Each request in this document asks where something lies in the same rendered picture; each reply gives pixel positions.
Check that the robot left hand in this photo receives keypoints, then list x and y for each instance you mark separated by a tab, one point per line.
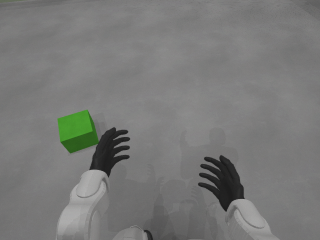
103	159

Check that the left robot forearm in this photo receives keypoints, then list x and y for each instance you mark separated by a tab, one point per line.
81	218

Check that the carton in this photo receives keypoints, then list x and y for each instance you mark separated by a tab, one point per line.
77	131

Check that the left robot thigh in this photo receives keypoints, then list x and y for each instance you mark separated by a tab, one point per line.
132	233

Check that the right robot forearm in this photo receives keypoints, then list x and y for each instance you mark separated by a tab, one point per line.
245	222

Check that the robot right hand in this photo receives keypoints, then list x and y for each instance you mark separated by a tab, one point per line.
229	187

